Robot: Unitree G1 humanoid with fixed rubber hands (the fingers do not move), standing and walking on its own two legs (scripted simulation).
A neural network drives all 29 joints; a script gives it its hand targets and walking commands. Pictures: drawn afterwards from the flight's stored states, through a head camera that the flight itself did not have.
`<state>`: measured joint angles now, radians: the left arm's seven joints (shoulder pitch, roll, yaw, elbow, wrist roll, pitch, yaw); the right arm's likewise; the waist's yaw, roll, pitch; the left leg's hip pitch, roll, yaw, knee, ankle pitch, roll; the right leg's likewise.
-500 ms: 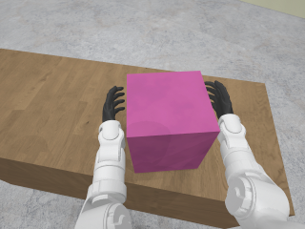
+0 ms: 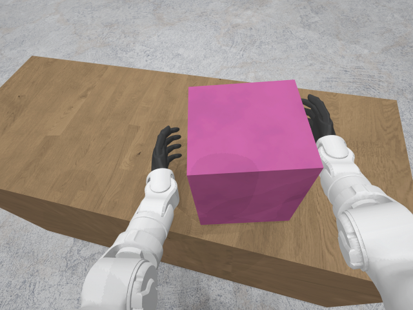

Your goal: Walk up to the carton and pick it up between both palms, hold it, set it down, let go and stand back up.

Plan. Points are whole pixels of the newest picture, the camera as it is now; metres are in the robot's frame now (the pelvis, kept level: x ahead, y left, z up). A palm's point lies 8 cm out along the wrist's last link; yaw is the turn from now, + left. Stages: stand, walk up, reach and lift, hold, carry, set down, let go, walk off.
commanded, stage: set down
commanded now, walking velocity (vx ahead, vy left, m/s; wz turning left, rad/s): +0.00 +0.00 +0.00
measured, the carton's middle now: (243, 159) +0.43 +0.02 -0.01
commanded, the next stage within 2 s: none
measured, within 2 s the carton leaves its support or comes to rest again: neither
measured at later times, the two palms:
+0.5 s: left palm (144, 135) +0.39 +0.20 +0.10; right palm (364, 103) +0.49 -0.18 +0.13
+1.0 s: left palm (133, 108) +0.39 +0.20 +0.17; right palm (404, 70) +0.49 -0.20 +0.20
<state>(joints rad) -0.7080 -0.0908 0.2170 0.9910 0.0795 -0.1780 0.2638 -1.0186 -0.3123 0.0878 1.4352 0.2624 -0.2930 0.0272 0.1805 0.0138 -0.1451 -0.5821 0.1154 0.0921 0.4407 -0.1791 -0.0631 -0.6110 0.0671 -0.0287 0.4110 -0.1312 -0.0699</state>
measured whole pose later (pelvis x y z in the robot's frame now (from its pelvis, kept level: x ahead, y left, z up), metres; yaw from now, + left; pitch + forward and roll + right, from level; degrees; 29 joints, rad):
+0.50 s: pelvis -0.01 -0.01 +0.00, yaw +1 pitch +15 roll +0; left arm -0.76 0.00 0.15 0.75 -0.03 0.09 0.24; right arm -1.08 -0.50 0.20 1.32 0.44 -0.09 0.14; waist 0.18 0.00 -0.14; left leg -0.50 0.10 0.06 0.40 -0.16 -0.06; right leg -0.54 0.07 -0.02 0.39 -0.12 -0.07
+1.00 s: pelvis +0.00 +0.00 +0.01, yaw +2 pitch +9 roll +0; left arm -0.74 0.01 0.15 0.29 -0.02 0.60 0.26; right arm -1.07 -0.60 0.13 1.08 0.42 0.19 0.18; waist 0.11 0.00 -0.08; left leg -0.33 0.08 0.03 0.32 -0.15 -0.06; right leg -0.35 0.06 -0.03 0.31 -0.12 -0.06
